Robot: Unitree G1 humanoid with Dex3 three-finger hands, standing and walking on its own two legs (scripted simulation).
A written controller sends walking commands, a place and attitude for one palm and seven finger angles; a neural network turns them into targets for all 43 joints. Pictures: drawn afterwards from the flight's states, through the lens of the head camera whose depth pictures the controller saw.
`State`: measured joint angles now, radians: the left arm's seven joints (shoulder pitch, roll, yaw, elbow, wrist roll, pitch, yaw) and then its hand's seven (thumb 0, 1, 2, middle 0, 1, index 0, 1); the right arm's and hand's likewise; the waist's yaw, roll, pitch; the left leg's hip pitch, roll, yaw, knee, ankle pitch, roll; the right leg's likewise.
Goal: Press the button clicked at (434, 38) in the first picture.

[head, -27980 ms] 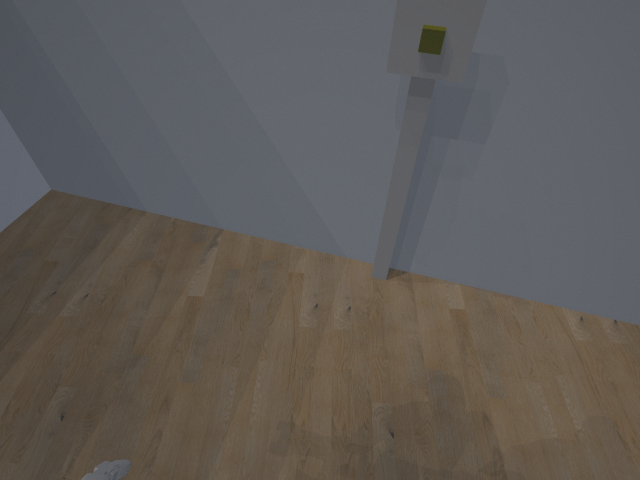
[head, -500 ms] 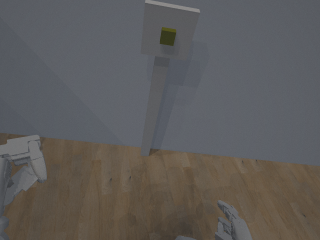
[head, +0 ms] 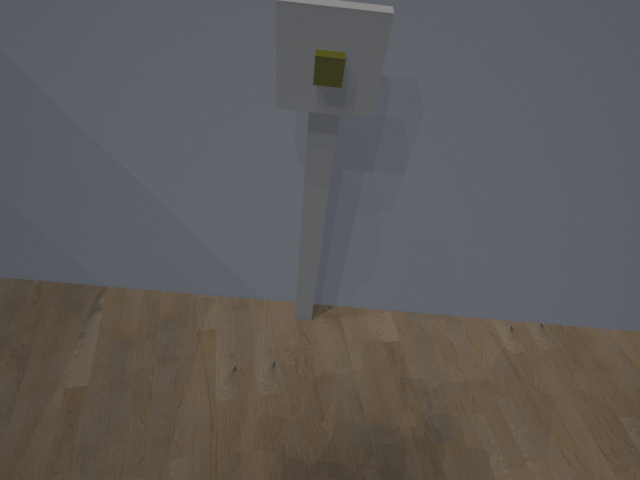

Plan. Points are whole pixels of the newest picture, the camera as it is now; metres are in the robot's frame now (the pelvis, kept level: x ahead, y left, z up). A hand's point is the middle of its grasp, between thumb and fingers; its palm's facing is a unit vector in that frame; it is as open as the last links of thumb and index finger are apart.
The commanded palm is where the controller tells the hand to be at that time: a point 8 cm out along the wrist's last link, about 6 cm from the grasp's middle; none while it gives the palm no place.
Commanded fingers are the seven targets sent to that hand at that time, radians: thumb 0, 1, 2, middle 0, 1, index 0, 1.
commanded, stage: let the arm hang, fingers relaxed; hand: left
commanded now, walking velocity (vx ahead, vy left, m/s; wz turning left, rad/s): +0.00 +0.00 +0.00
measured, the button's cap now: (329, 68) +0.70 +0.02 +0.17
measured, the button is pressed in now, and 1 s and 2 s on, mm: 0 0 0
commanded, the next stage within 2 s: stand and wait in 0.80 s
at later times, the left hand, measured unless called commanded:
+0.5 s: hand out of the picture -0.01 +0.12 -0.15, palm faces +0.03 -0.98 -0.21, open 7.1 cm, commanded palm none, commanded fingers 0.00 0.90 0.90 -0.20 -0.30 -0.20 -0.30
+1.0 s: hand out of the picture -0.02 +0.12 -0.15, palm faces +0.05 -0.98 -0.18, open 7.4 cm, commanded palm none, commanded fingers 0.00 0.90 0.90 -0.20 -0.30 -0.20 -0.30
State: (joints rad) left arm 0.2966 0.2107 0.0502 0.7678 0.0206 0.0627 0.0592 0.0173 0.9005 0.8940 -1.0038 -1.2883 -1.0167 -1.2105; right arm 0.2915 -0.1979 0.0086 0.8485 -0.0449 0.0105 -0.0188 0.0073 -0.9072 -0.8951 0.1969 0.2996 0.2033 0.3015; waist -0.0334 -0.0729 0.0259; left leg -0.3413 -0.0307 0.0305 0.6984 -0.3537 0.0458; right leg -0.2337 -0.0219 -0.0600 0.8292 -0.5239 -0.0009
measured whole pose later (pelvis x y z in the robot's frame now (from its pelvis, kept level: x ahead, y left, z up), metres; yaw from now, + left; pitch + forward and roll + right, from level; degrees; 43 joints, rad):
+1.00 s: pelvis -0.01 -0.04 +0.02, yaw +1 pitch -2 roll +0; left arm 0.27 0.12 0.02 1.16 0.01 0.00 0.03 0.00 0.91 0.90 -0.20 -0.30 -0.19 -0.30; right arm 0.29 -0.12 -0.01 1.13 -0.02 0.01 -0.04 0.00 -0.91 -0.90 0.20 0.30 0.20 0.30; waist -0.01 0.02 0.06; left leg -0.21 0.04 -0.02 0.44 -0.20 -0.03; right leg -0.13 0.01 0.00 0.43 -0.27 -0.01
